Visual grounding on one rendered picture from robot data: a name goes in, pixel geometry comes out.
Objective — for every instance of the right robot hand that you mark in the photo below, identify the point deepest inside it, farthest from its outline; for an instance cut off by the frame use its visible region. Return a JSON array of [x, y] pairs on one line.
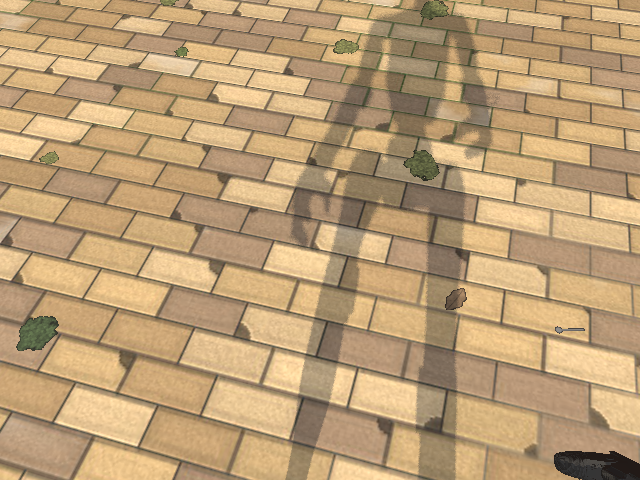
[[596, 466]]

